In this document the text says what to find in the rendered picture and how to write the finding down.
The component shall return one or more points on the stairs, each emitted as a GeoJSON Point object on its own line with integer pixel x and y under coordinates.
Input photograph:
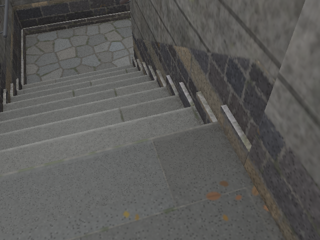
{"type": "Point", "coordinates": [69, 116]}

